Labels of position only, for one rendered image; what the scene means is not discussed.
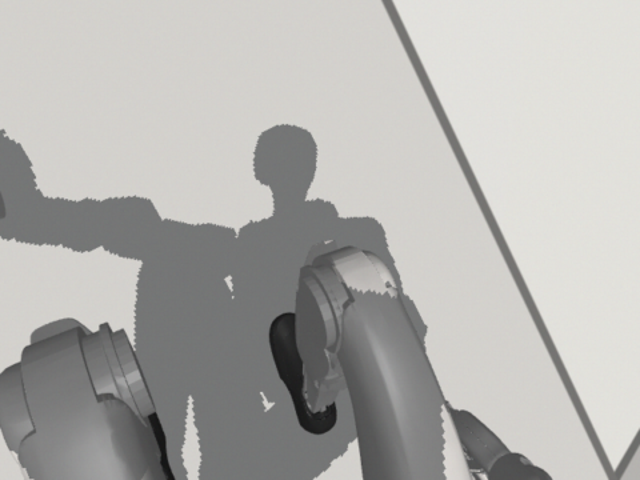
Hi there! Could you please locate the right robot foot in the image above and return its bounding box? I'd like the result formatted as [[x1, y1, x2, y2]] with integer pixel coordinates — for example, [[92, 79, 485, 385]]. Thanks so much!
[[269, 313, 337, 434]]

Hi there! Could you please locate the left robot foot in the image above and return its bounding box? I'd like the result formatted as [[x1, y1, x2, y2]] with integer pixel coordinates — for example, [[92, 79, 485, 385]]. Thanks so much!
[[148, 412, 175, 480]]

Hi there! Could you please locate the bottle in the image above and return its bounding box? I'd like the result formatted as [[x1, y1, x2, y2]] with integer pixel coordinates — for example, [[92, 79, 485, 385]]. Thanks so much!
[[0, 192, 6, 219]]

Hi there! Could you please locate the right robot arm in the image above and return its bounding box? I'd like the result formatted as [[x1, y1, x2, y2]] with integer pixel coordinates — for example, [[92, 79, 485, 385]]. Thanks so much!
[[488, 453, 553, 480]]

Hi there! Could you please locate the right robot hand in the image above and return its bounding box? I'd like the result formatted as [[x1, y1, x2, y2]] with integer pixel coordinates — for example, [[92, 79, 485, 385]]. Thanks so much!
[[445, 400, 511, 480]]

